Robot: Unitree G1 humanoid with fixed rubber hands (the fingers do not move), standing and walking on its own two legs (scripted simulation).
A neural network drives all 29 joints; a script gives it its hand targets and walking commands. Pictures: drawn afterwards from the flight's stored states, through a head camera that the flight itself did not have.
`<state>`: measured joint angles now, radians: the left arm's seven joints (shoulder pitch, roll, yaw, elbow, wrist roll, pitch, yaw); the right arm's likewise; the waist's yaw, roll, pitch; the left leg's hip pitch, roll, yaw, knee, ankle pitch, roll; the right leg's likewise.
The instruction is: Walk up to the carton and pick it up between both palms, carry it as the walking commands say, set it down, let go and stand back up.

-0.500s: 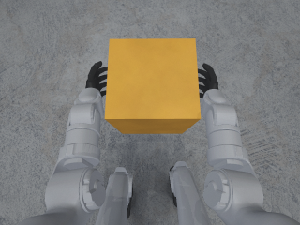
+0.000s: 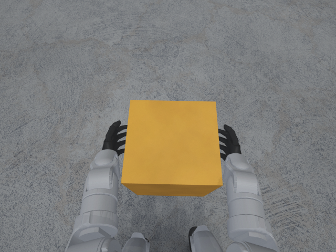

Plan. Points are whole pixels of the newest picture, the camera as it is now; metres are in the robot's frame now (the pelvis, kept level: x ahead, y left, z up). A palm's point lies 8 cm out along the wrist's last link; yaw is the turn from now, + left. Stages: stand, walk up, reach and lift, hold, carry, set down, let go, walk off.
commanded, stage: reach and lift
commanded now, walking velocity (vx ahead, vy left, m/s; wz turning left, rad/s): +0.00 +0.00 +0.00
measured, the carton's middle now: (171, 154) +0.39 -0.02 -0.11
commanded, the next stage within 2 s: none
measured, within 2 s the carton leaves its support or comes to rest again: neither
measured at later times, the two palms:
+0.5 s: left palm (106, 148) +0.36 +0.13 +0.03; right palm (247, 153) +0.34 -0.17 +0.03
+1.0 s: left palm (95, 147) +0.34 +0.13 +0.09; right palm (261, 149) +0.32 -0.17 +0.09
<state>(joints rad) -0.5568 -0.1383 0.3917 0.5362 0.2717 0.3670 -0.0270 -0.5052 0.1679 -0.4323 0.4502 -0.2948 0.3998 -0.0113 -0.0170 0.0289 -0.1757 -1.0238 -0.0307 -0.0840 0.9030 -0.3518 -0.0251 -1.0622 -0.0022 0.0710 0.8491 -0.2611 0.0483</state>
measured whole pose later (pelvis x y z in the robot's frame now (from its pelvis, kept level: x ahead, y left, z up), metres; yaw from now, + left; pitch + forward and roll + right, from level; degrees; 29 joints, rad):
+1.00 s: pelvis +0.03 +0.00 +0.07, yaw +0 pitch -1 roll +0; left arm -0.30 -0.16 0.23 0.33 0.28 0.63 -0.03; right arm -0.26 0.15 -0.26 0.25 -0.28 0.69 0.00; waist -0.03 0.01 -0.01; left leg -0.15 0.00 -0.09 0.39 -0.22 -0.02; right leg -0.19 -0.01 0.06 0.35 -0.14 0.03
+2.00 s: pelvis +0.03 -0.01 +0.07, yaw +0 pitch -6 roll +0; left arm -0.22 -0.14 0.17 0.18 0.27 0.75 -0.03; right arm -0.21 0.14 -0.18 0.16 -0.27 0.78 -0.01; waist 0.01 0.02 0.03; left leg -0.04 0.00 -0.09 0.36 -0.22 -0.02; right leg -0.08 -0.01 0.06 0.33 -0.15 0.03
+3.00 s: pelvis +0.02 -0.01 +0.07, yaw +0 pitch -7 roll +0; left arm -0.18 -0.14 0.15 0.15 0.25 0.77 -0.01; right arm -0.16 0.13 -0.15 0.14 -0.25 0.80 -0.01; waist 0.01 0.02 0.03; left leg -0.05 0.00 -0.10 0.40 -0.23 -0.02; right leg -0.10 -0.01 0.06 0.37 -0.15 0.03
